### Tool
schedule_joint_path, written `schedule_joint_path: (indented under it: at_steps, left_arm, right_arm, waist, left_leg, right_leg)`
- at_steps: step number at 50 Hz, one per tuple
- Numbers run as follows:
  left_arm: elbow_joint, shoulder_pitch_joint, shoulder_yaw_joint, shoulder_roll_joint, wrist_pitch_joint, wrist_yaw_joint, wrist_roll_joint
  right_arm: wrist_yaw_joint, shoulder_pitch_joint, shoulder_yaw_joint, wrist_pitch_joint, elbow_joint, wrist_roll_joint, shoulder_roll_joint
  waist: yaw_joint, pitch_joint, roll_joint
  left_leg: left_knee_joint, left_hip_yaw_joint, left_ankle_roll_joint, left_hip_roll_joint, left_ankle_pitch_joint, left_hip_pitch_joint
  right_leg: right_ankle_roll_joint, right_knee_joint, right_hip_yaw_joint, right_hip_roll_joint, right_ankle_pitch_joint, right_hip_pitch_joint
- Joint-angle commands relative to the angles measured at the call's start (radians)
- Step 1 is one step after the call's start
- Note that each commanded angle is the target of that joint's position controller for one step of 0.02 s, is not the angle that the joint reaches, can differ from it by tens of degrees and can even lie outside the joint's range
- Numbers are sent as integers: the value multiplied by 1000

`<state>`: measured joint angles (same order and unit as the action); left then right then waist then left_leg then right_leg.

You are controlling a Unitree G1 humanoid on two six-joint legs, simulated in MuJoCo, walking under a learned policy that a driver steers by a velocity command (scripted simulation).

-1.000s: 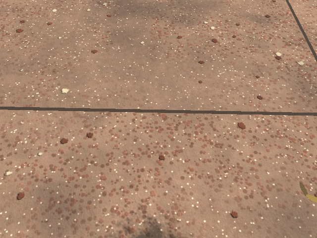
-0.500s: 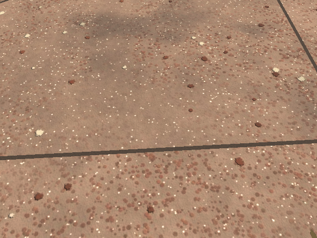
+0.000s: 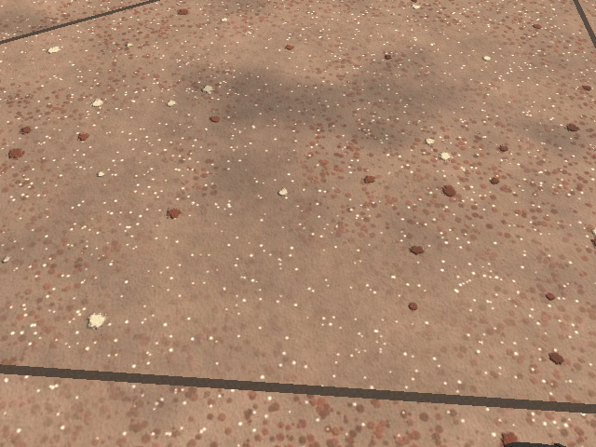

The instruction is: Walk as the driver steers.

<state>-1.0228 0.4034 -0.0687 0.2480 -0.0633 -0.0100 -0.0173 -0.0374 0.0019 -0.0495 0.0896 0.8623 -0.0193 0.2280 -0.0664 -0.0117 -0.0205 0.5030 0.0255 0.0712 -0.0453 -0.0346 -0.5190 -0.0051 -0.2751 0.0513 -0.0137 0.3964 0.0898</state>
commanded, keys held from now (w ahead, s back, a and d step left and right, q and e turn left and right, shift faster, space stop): w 0.02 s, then no key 0.98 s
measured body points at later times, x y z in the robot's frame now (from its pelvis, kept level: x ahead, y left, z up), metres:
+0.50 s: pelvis +0.17 +0.02 +0.01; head +0.18 +0.01 +0.46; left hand +0.29 +0.28 -0.12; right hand +0.25 -0.23 -0.13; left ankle +0.14 +0.11 -0.73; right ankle +0.23 -0.11 -0.73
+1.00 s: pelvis +0.19 +0.00 +0.01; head +0.20 +0.00 +0.46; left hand +0.29 +0.25 -0.14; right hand +0.22 -0.25 -0.14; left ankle +0.14 +0.11 -0.73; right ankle +0.23 -0.11 -0.73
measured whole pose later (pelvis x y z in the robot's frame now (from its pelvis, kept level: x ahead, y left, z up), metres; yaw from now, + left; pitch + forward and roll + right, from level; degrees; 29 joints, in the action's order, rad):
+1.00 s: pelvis +0.19 +0.00 +0.01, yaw +0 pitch -1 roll +0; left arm -1.08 0.10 -0.06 0.21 0.01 -0.03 0.00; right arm 0.03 0.22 -0.03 0.00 1.11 0.01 0.21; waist 0.01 -0.04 0.00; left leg 0.49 0.05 0.01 -0.01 -0.34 -0.13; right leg 0.01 -0.51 0.01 0.00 0.21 -0.27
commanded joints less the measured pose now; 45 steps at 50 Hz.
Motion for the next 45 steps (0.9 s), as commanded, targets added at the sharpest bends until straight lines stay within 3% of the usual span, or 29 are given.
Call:
schedule_joint_path:
  at_steps: [1,2,3,4,5,6,9,13,18,21,22,23,24,25,26,28,35,45]
  left_arm:
    - [67,-39,-11,120,2,-6,13]
    - [71,82,27,-14,-18,4,18]
    - [55,45,11,61,-42,7,3]
    - [78,-32,-5,122,-54,8,-19]
    - [86,-78,-6,125,-54,1,-17]
    - [86,-106,-13,118,-45,-8,-3]
    - [72,-54,-13,55,0,-18,6]
    - [96,-131,-5,37,22,-25,19]
    - [107,-240,-7,61,43,-22,13]
    - [98,-245,-10,65,41,-21,23]
    - [91,-237,-14,83,39,-21,34]
    - [87,-222,-21,123,38,-25,39]
    - [87,-249,-27,168,42,-29,29]
    - [76,-270,-17,106,48,-24,20]
    - [76,-290,-13,72,50,-17,14]
    - [74,-307,-9,72,45,-12,23]
    - [23,-290,-9,78,39,-19,16]
    - [-12,-309,-6,69,59,-23,16]
  right_arm:
    - [12,368,-84,13,52,13,242]
    - [11,438,-99,8,74,23,322]
    - [11,413,-69,8,65,18,231]
    - [13,318,-53,11,46,18,186]
    - [13,231,-41,13,24,23,153]
    - [8,177,-31,15,23,26,120]
    - [9,162,-17,19,52,44,89]
    - [36,135,-19,8,71,42,132]
    - [46,178,-16,-20,112,36,142]
    - [50,161,-7,-35,123,19,123]
    - [50,194,-2,-37,133,14,106]
    - [51,224,4,-35,135,29,86]
    - [49,331,0,-33,155,38,77]
    - [55,327,7,-41,161,37,53]
    - [59,267,4,-53,154,32,79]
    - [68,221,-1,-73,150,26,99]
    - [68,223,-3,-81,176,23,94]
    - [74,246,3,-88,216,25,82]
  waist:
    - [217,231,8]
    - [155,356,-257]
    - [174,379,-206]
    - [157,245,-156]
    - [121,178,-63]
    - [93,118,-17]
    - [28,102,-52]
    - [15,108,-62]
    - [60,94,-64]
    - [36,64,-50]
    - [36,61,-19]
    - [58,80,35]
    - [140,95,146]
    - [132,103,179]
    - [106,58,143]
    - [91,40,93]
    - [81,75,47]
    - [77,28,20]
  left_leg:
    - [14,-132,102,-102,-18,574]
    - [-92,-603,269,-340,-91,907]
    - [-172,-710,265,-351,-16,894]
    - [-156,-538,225,-325,160,765]
    - [-152,-389,199,-287,341,618]
    - [-171,-286,180,-246,441,488]
    - [-227,-162,170,-194,565,316]
    - [-240,-55,158,-153,619,279]
    - [-246,-67,141,-156,393,309]
    - [-188,-89,108,-139,194,302]
    - [-157,-88,67,-102,97,293]
    - [-104,-65,26,-52,-13,266]
    - [-97,-30,-9,17,-170,197]
    - [-117,-4,-30,31,-219,242]
    - [-118,4,-40,34,-220,262]
    - [-108,-3,-33,24,-173,269]
    - [-81,-9,-38,4,-38,317]
    - [-95,-8,-46,-1,-101,301]
  right_leg:
    - [95,-528,-13,156,-646,-259]
    - [16,-904,-16,-43,-32,-661]
    - [20,-1047,-167,-32,190,-755]
    - [30,-1092,-167,12,152,-801]
    - [27,-1053,-136,66,80,-762]
    - [20,-986,-118,96,41,-717]
    - [13,-851,-110,121,-26,-556]
    - [-10,-566,-91,116,-186,-500]
    - [-11,-378,-81,93,-272,-438]
    - [15,-210,-65,77,-312,-354]
    - [30,-129,-84,91,-435,-295]
    - [48,-136,-140,150,-631,-220]
    - [101,-184,-174,194,-708,-149]
    - [116,-169,-174,182,-545,-205]
    - [92,-152,-158,143,-436,-267]
    - [61,-161,-128,112,-442,-286]
    - [74,-208,-107,95,-570,-233]
    - [67,-195,-91,74,-470,-242]
Velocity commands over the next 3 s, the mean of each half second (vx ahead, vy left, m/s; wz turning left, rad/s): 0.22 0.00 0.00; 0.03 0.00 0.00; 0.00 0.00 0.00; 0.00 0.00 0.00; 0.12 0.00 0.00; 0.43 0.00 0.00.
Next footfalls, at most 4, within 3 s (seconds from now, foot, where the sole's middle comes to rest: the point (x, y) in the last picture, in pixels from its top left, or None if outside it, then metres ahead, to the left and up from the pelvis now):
0.02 left None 0.18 0.12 -0.76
0.44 right None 0.27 -0.11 -0.76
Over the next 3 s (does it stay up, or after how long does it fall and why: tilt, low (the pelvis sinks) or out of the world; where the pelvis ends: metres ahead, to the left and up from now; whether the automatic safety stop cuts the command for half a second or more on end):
stays up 0.49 -0.03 0.00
